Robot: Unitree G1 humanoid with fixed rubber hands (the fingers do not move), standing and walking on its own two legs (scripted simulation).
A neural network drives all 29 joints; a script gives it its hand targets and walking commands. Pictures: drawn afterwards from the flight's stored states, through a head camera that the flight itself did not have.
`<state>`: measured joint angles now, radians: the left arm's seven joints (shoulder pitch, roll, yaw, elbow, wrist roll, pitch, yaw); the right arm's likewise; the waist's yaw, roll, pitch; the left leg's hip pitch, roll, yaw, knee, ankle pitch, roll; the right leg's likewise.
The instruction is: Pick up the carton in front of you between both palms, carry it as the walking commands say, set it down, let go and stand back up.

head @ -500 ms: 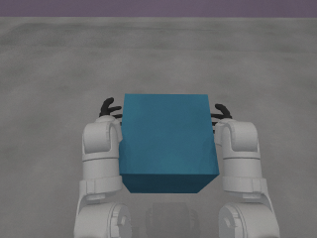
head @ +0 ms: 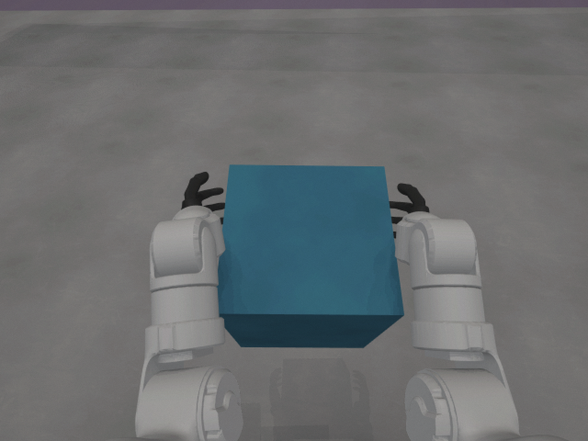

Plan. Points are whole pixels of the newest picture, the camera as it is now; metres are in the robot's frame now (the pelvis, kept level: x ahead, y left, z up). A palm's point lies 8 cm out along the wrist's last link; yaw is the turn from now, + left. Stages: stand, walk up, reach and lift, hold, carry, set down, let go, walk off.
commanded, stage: carry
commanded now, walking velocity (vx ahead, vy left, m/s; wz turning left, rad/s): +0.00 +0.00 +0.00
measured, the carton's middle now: (304, 267) +0.35 +0.01 +0.03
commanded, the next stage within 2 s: none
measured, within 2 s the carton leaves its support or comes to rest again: neither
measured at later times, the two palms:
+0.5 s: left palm (193, 229) +0.35 +0.15 +0.13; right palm (407, 234) +0.34 -0.13 +0.11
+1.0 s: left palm (188, 232) +0.34 +0.16 +0.13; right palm (405, 237) +0.33 -0.13 +0.11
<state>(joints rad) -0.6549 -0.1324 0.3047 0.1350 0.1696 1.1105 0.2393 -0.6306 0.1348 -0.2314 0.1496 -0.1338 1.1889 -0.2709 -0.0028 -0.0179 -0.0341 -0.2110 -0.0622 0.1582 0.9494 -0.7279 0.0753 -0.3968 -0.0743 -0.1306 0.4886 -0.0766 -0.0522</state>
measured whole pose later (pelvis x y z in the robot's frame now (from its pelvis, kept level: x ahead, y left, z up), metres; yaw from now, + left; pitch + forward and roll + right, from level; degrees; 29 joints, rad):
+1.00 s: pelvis -0.01 +0.01 +0.00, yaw +0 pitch +0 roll +1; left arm -0.65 -0.13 0.29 0.12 0.17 1.12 0.24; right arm -0.63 0.13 -0.23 0.14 -0.13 1.19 -0.27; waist 0.00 0.00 -0.03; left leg -0.25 -0.05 0.17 0.99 -0.74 0.09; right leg -0.43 -0.08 -0.14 0.49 -0.07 -0.04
